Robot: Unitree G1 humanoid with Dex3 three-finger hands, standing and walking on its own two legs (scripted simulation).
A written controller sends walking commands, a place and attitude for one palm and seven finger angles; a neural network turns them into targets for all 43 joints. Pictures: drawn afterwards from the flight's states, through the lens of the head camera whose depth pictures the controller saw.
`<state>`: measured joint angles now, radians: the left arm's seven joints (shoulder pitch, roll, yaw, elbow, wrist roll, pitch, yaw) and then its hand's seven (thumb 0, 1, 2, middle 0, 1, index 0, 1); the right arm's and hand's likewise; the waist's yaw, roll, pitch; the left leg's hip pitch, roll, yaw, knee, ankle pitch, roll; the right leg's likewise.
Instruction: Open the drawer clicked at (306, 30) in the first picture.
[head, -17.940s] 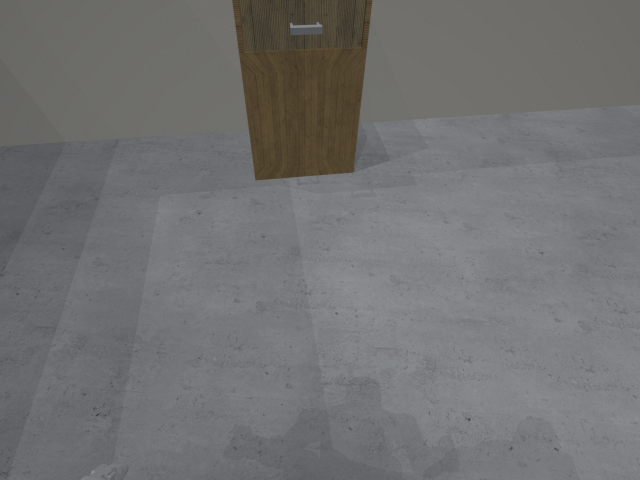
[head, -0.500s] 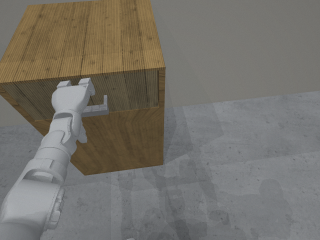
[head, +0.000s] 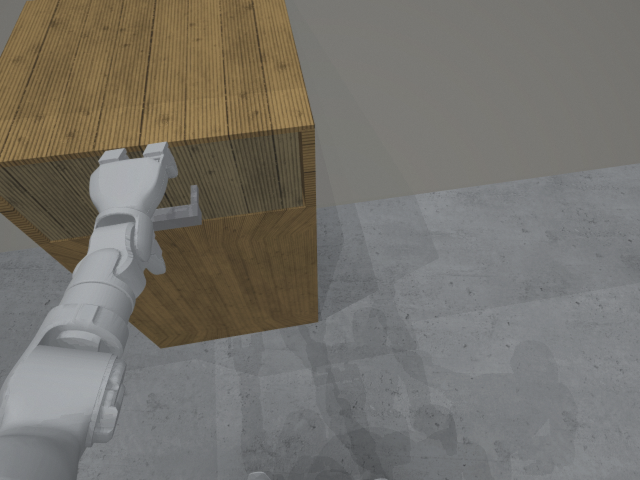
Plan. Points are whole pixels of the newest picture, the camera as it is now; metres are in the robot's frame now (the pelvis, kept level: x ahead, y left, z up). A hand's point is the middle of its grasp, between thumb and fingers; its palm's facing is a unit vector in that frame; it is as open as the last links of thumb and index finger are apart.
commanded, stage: re-aim the fingers above the handle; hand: left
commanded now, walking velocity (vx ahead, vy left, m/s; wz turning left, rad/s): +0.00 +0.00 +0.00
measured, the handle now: (162, 207) +0.52 +0.23 -0.03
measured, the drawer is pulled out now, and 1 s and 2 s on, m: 0.00 0.00 0.00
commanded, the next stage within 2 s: lower the fingers behind the handle in 1.54 s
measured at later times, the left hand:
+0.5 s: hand (136, 218) +0.46 +0.23 +0.03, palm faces -0.05 -0.04 -1.00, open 13.8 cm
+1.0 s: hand (141, 216) +0.46 +0.22 +0.03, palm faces -0.04 -0.05 -1.00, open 13.8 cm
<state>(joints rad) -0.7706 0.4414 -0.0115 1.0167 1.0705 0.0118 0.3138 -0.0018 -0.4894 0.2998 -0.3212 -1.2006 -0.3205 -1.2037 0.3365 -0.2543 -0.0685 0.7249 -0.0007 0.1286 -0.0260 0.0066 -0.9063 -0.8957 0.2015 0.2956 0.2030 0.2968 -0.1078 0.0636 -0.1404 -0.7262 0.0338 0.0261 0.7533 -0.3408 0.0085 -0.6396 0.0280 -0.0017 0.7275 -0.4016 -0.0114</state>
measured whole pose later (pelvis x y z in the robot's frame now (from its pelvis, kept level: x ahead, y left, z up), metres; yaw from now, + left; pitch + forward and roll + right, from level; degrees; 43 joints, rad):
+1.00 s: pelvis +0.00 +0.01 +0.00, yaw +0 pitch +18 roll -1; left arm -0.77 0.44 -0.04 1.00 1.07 -0.02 0.30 0.00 -0.49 0.30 -0.32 -1.20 -0.32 -1.20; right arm 0.35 -0.25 -0.07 0.73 0.00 0.11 -0.03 0.01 -0.91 -0.90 0.20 0.30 0.20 0.30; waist -0.10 0.06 -0.14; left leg -0.73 0.03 0.02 0.76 -0.33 0.01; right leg -0.63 0.02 -0.01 0.72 -0.39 -0.01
